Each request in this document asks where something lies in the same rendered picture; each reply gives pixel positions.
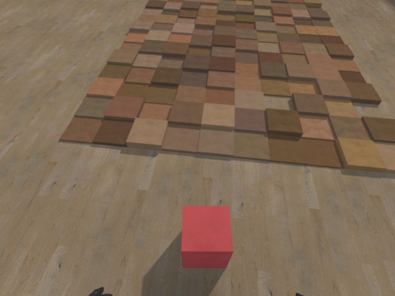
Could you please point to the carton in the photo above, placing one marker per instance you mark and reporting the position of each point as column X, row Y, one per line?
column 206, row 240

